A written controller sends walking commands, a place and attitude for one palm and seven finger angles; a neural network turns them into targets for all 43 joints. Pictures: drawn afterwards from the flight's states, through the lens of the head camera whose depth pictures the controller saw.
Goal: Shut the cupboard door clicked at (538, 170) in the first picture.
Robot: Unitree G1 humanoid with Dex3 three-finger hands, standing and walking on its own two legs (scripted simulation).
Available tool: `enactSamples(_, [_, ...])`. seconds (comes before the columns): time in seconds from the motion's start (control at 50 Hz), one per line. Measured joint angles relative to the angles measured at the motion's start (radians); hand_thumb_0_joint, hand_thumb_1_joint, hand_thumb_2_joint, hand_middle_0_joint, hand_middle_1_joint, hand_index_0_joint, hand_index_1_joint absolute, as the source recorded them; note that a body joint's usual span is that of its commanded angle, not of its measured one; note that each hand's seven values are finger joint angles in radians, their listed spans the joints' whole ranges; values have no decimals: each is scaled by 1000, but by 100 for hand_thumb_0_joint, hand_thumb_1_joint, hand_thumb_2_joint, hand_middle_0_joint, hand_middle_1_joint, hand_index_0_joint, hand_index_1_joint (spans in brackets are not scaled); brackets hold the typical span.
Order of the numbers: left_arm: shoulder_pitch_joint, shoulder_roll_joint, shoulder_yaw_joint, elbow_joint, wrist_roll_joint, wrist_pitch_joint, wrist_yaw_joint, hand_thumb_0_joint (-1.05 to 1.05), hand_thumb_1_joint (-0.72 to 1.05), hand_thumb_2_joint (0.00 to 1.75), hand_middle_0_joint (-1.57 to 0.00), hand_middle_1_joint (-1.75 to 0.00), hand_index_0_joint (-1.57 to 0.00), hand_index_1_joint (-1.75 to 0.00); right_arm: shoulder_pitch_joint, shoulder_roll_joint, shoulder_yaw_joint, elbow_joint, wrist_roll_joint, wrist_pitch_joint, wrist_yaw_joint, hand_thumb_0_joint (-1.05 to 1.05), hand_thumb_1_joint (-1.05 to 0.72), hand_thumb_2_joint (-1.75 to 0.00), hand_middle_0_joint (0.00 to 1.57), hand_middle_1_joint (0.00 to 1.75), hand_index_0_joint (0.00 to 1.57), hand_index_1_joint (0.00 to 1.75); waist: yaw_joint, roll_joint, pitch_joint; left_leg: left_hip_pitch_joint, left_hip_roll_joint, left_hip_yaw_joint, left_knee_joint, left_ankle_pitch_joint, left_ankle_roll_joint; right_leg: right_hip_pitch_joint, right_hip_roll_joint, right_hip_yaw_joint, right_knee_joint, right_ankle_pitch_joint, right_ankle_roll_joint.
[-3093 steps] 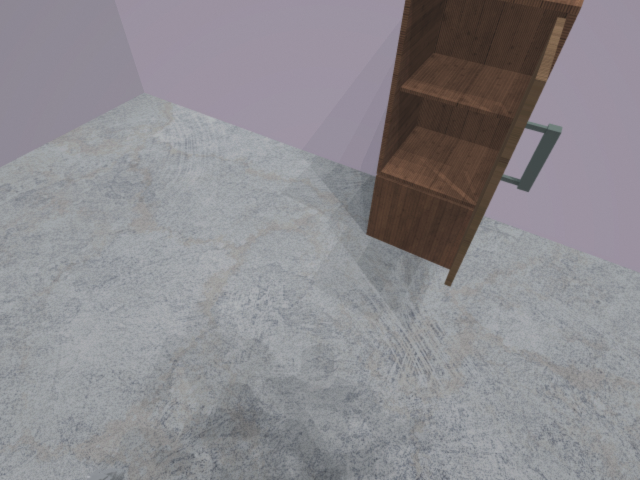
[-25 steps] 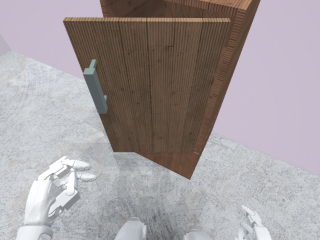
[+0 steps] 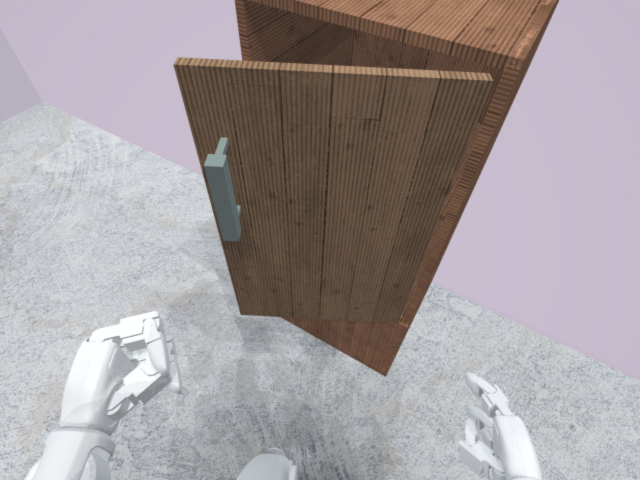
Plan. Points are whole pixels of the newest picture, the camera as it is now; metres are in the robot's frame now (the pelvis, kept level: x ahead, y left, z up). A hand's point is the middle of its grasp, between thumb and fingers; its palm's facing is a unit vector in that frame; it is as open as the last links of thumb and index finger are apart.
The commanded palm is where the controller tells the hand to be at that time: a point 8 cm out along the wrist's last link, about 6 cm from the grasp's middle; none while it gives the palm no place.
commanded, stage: raise the hand and make a fist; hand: left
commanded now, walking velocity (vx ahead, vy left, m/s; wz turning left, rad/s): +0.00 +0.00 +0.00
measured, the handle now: (227, 191) +0.48 +0.18 +0.09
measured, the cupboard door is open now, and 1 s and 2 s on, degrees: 28 28 28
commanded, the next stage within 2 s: bring the fist close to the handle in 0.60 s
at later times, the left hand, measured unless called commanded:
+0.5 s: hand (181, 352) +0.23 +0.17 +0.09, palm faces +0.03 -1.00 -0.04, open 3.1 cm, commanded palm +0.21 +0.22 +0.09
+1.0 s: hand (206, 316) +0.27 +0.16 +0.09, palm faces +0.02 -1.00 -0.04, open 3.1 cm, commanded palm +0.26 +0.21 +0.09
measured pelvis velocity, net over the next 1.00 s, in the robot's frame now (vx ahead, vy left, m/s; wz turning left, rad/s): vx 0.01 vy -0.02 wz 0.00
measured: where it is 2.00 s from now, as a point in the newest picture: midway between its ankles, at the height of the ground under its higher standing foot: outside the picture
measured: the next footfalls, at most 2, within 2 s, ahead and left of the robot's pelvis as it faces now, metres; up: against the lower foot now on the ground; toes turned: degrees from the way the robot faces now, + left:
none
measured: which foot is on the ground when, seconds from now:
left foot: down 0.00-1.00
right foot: down 0.00-1.00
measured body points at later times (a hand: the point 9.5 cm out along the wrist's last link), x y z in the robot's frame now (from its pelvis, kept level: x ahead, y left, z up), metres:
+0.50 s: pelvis +0.01 -0.02 +0.01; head +0.03 -0.02 +0.46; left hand +0.22 +0.22 +0.09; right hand +0.17 -0.26 -0.06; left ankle +0.05 +0.10 -0.67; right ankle +0.00 -0.13 -0.67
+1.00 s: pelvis +0.01 -0.02 +0.01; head +0.04 -0.03 +0.46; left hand +0.27 +0.21 +0.09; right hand +0.17 -0.26 -0.07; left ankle +0.05 +0.10 -0.67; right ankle +0.00 -0.13 -0.67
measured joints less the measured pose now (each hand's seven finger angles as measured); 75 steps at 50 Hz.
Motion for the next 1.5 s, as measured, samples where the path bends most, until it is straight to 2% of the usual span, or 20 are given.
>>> enactSamples(0.28, [-57, 13, 35, 39, -27, 31, -25, 2, 90, 90, -130, -149, -130, -150, 42, -25, -6, 44, 8, 1, -6, 1, -90, -90, 21, 30, 20, 30, -10, 9, 15, 66, 3, 4, -62, 17, -11, 57, 3, 5, -50, 14, -9])
enactSamples(0.56, [-51, -4, 28, 65, -25, -10, -21, 2, 90, 90, -130, -150, -130, -150, 35, -37, -26, 53, 6, -3, -3, 1, -90, -90, 21, 30, 20, 30, -14, 3, 17, 74, 8, 7, -71, 20, -24, 54, 8, 9, -41, 8, -22])
enactSamples(0.76, [-63, -8, 22, 81, -24, -7, -27, 2, 90, 90, -130, -150, -130, -150, 23, -28, -17, 46, 8, 3, -6, 1, -90, -90, 21, 30, 20, 30, -7, 11, 15, 75, 8, 4, -73, 21, -28, 53, 9, 6, -38, 6, -26])
enactSamples(0.88, [-157, -13, 10, 132, -9, -4, -17, 2, 90, 90, -130, -150, -131, -150, 14, -30, -13, 65, 6, -3, -9, 1, -90, -90, 21, 30, 20, 30, -5, 12, 20, 61, 7, 0, -63, 21, -30, 40, 8, 2, -27, 3, -27])
enactSamples(1.06, [-289, -10, 23, 236, 2, 33, 0, 2, 90, 90, -130, -150, -131, -150, 19, -28, -14, 85, 7, 15, -7, 1, -90, -90, 21, 30, 20, 30, -19, 5, 23, 79, 8, 12, -93, 30, -29, 50, 9, 15, -50, 13, -26])
enactSamples(1.5, [-559, -26, 27, 501, 51, 2, 52, 2, 90, 90, -130, -150, -131, -150, 11, -31, -27, 131, 5, 59, 5, 1, -91, -90, 21, 30, 20, 30, -34, -6, 25, 76, 5, 31, -118, 40, -21, 38, 5, 34, -67, 26, -18])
